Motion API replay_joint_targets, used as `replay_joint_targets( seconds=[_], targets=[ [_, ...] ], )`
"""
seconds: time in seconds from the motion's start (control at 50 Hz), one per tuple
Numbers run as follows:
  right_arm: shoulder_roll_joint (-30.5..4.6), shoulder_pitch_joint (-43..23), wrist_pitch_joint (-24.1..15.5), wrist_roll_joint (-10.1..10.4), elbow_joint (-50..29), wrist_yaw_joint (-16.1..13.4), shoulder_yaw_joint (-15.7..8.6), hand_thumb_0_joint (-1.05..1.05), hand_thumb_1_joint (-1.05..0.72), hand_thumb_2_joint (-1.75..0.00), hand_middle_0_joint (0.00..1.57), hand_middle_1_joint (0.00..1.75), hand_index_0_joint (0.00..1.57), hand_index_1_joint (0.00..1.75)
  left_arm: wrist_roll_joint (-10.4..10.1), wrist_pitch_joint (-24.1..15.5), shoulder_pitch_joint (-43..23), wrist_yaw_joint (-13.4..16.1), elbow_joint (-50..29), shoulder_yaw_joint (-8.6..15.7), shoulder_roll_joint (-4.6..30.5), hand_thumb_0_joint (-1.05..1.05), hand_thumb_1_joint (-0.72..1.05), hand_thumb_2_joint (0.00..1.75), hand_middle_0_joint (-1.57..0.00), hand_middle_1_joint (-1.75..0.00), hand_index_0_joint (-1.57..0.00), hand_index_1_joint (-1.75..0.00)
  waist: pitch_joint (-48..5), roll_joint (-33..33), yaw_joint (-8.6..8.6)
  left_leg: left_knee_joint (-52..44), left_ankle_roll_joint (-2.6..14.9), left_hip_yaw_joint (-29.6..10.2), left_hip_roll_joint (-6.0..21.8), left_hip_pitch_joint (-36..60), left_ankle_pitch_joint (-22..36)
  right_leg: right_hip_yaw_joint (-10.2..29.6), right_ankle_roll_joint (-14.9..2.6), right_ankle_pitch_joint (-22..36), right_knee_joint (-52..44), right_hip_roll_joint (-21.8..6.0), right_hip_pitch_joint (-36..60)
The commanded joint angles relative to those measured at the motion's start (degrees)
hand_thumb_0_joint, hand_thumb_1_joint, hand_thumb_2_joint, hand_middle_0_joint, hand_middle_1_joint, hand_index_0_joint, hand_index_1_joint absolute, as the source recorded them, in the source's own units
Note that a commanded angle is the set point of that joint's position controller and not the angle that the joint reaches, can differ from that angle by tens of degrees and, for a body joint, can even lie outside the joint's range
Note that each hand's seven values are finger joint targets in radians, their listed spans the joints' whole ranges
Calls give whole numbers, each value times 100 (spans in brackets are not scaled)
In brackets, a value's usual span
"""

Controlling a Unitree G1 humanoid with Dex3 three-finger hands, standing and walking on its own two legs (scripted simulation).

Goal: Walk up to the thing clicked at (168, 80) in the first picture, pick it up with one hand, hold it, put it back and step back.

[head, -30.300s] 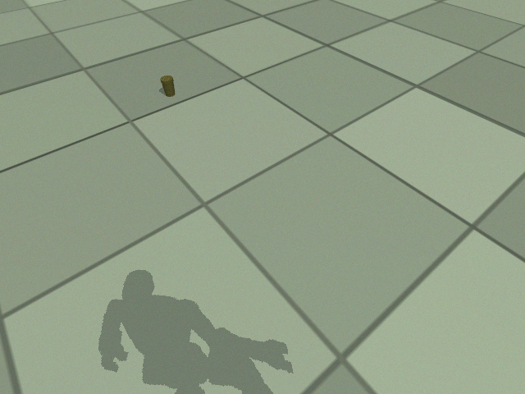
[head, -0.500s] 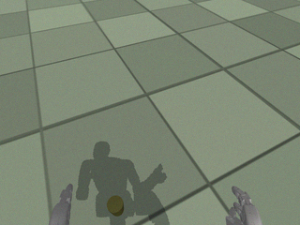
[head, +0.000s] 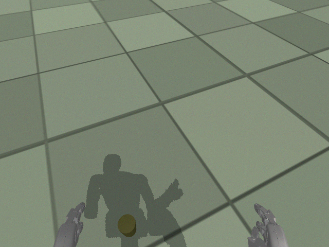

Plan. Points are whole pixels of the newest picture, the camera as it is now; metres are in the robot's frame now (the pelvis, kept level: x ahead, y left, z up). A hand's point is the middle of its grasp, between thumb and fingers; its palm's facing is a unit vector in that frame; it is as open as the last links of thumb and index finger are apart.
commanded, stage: stand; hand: left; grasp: from the side
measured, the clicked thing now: (128, 227) +0.35 +0.20 -0.66
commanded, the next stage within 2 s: none
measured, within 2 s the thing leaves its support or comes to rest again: neither
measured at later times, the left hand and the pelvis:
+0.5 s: hand out of the picture +0.08 +0.25 -0.11, palm faces +0.00 -0.93 -0.36, open 7.5 cm; pelvis +0.00 +0.01 +0.03, yaw +0 degrees
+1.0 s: hand out of the picture +0.03 +0.26 -0.10, palm faces +0.00 -0.94 -0.35, open 7.4 cm; pelvis -0.01 +0.01 +0.06, yaw +1 degrees
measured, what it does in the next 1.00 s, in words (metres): rises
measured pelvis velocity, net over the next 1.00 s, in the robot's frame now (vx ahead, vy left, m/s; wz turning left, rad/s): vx -0.01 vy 0.01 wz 0.01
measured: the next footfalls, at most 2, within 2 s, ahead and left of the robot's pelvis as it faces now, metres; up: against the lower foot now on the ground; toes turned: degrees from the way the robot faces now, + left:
none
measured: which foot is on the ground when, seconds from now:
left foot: down 0.00-1.00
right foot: down 0.00-1.00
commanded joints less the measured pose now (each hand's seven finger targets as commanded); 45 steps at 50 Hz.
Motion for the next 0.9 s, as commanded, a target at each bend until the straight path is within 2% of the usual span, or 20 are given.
replay_joint_targets(
  seconds=[0.0, 0.06, 0.08, 0.1, 0.12, 0.14, 0.18, 0.22, 0.28, 0.32, 0.36, 0.4, 0.46, 0.5, 0.54, 0.6, 0.66, 0.74, 0.86, 0.88],
  targets=[
    [-693, -393, -351, 17, -929, -85, -308, 0, -90, -90, 20, 30, 20, 30, 56, -291, -187, 41, -1039, 334, 559, 0, 35, 90, -20, -30, -20, -30, -399, -90, -51, -847, 152, 171, -170, 625, 872, -92, -69, 983, -980, 135, 34],
    [-688, -399, -356, 6, -908, -85, -318, 0, -90, -90, 20, 30, 20, 30, 67, -312, -156, 46, -1092, 337, 537, 0, 59, 90, -20, -30, -20, -30, -504, -18, 1, -880, 133, 159, -167, 671, 909, -115, -87, 994, -938, 141, 76],
    [-1487, -773, 57, -639, 394, 257, -537, 0, -90, -90, 20, 30, 20, 30, 637, -911, -1174, -213, 918, 580, 1317, 0, 67, 90, -20, -30, -20, -30, 426, -418, 174, -1144, 315, -222, -9, 797, 1526, 417, -381, 1111, -1171, -356, 796],
    [-1417, -670, 211, -714, 642, 471, -592, 0, -90, -90, 20, 30, 20, 30, 686, -1159, -958, -356, 1596, 640, 1384, 0, 75, 90, -20, -30, -20, -30, 1, -602, 183, -995, 456, -62, -31, 1033, 1365, 709, -493, 1279, -1313, -521, 947],
    [-1350, -666, 271, -672, 685, 566, -574, 0, -90, -90, 20, 30, 20, 30, 681, -1301, -1048, -425, 1771, 634, 1447, 0, 83, 90, -20, -30, -20, -30, -44, -704, 109, -1027, 508, -66, -36, 1195, 1319, 885, -560, 1297, -1359, -586, 896],
    [-1339, -720, 322, -590, 720, 641, -571, 0, -90, -90, 20, 30, 20, 30, 640, -1397, -1121, -492, 1900, 577, 1440, 0, 90, 90, -20, -30, -20, -30, 124, -517, 95, -1197, 520, -143, -51, 1244, 1287, 861, -540, 1249, -1421, -514, 716],
    [-1326, -699, 324, -398, 858, 824, -550, 0, -90, -90, 20, 30, 20, 30, 475, -1529, -1327, -574, 2301, 533, 1491, 0, 90, 90, -20, -30, -20, -30, 65, -211, 135, -1488, 517, -191, -43, 1444, 1083, 801, -452, 1128, -1426, -522, 947],
    [-1406, -763, 354, -294, 1018, 915, -608, 0, -90, -90, 20, 30, 20, 30, 404, -1553, -1336, -610, 2733, 525, 1497, 0, 90, 90, -20, -30, -20, -30, 121, -215, 207, -1626, 462, -247, -29, 1513, 1017, 738, -415, 1035, -1608, -492, 995],
    [-1420, -829, 388, -313, 1317, 950, -610, 0, -90, -90, 20, 30, 20, 30, 349, -1595, -1545, -608, 3317, 502, 1505, 0, 90, 90, -20, -30, -20, -30, 157, -49, 179, -1960, 451, -353, 70, 1689, 1175, 641, -327, 1264, -1661, -452, 1229],
    [-1445, -901, 404, -298, 1478, 955, -619, 0, -90, -90, 20, 30, 20, 30, 342, -1638, -1512, -580, 3649, 490, 1526, 0, 90, 90, -20, -30, -20, -30, 13, -4, 238, -1944, 436, -356, 93, 1916, 1747, 583, -300, 1757, -1722, -500, 1532],
    [-1441, -852, 445, -286, 1656, 946, -612, 0, -90, -90, 20, 30, 20, 30, 329, -1650, -1619, -566, 3934, 478, 1564, 0, 90, 90, -20, -30, -20, -30, 250, -117, 180, -2166, 422, -365, 92, 1870, 1563, 615, -296, 1636, -1938, -507, 1567],
    [-1454, -813, 471, -256, 1830, 941, -606, 0, -90, -90, 20, 30, 20, 30, 315, -1657, -1630, -551, 4225, 464, 1612, 0, 90, 90, -20, -30, -20, -30, 209, -197, 145, -2186, 412, -346, 103, 2115, 1819, 628, -300, 1917, -2078, -565, 1686],
    [-1531, -837, 536, -249, 2095, 932, -588, 0, -90, -90, 20, 30, 20, 30, 288, -1617, -1676, -548, 4606, 431, 1634, 0, 90, 90, -20, -30, -20, -30, 555, -176, 145, -2599, 393, -437, 150, 2137, 1223, 645, -268, 1356, -2486, -558, 1646],
    [-1586, -828, 543, -237, 2255, 936, -575, 0, -90, -90, 20, 30, 20, 30, 271, -1607, -1671, -547, 4851, 411, 1648, 0, 90, 90, -20, -30, -20, -30, 542, -48, 148, -2818, 385, -498, 210, 2214, 1390, 601, -250, 1523, -2575, -560, 1905],
    [-1650, -899, 551, -230, 2417, 931, -552, 0, -90, -90, 20, 30, 20, 30, 259, -1585, -1621, -549, 5102, 385, 1644, 0, 90, 90, -20, -30, -20, -30, 641, 63, 186, -3076, 369, -599, 293, 2305, 1289, 557, -217, 1479, -2722, -539, 1989],
    [-1675, -918, 553, -193, 2609, 923, -513, 0, -90, -90, 20, 30, 20, 30, 241, -1590, -1725, -557, 5370, 369, 1708, 0, 90, 90, -20, -30, -20, -30, 640, -36, 157, -3237, 310, -553, 291, 2500, 1647, 587, -185, 1697, -2917, -593, 2200],
    [-1722, -962, 566, -166, 2791, 912, -513, 0, -90, -90, 20, 30, 20, 30, 233, -1575, -1774, -566, 5613, 348, 1737, 0, 90, 90, -20, -30, -20, -30, 719, -56, 159, -3462, 280, -557, 306, 2603, 1514, 564, -153, 1577, -3113, -608, 2284],
    [-1759, -1026, 595, -161, 2973, 916, -502, 0, -90, -90, 20, 30, 20, 30, 231, -1546, -1799, -588, 5903, 322, 1734, 0, 90, 90, -20, -30, -20, -30, 900, 75, 176, -3835, 257, -645, 340, 2452, 875, 507, -113, 1384, -3243, -580, 2411],
    [-1718, -1074, 600, -132, 3146, 938, -496, 0, -90, -90, 20, 30, 20, 30, 251, -1579, -1943, -597, 6151, 310, 1777, 0, 90, 90, -20, -30, -20, -30, 873, -167, 149, -3828, 230, -560, 305, 2625, 1105, 561, -90, 1324, -3518, -661, 2411],
    [-1717, -1024, 608, -135, 3192, 939, -489, 0, -90, -90, 20, 30, 20, 30, 245, -1581, -1964, -605, 6189, 305, 1761, 0, 90, 90, -20, -30, -20, -30, 903, -111, 127, -3842, 223, -550, 298, 2612, 990, 572, -72, 1250, -3552, -653, 2402]
  ],
)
